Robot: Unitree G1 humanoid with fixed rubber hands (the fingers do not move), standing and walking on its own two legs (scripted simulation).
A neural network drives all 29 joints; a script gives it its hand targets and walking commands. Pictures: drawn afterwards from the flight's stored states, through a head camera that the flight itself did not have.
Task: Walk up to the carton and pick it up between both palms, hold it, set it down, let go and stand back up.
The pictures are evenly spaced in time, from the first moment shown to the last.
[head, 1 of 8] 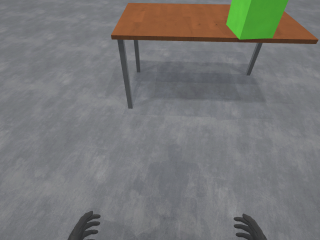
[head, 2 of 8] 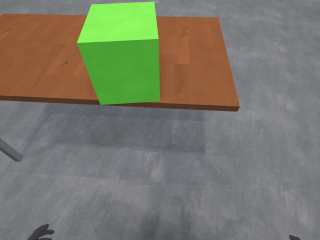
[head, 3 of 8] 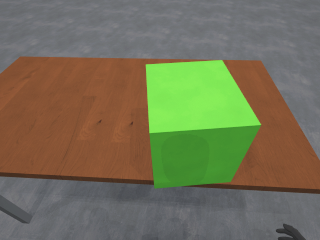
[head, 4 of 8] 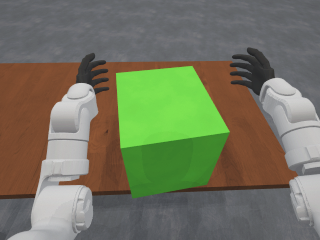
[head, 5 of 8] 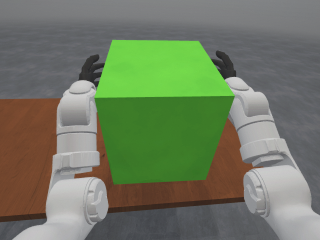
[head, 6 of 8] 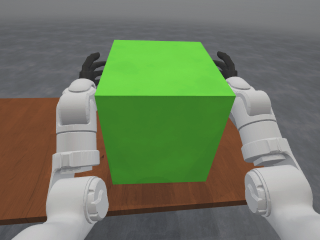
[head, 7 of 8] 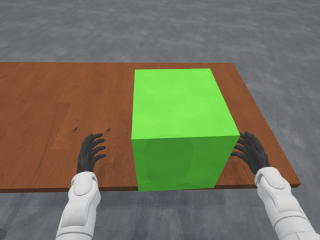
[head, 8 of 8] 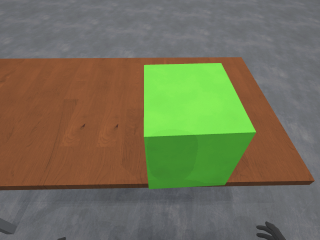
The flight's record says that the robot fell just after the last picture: no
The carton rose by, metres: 0.22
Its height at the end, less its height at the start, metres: +0.00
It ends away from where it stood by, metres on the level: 0.03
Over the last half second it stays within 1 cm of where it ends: yes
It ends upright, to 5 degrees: yes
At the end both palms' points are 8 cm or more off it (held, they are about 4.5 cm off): yes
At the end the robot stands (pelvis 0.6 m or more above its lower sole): yes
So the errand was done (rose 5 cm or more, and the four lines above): yes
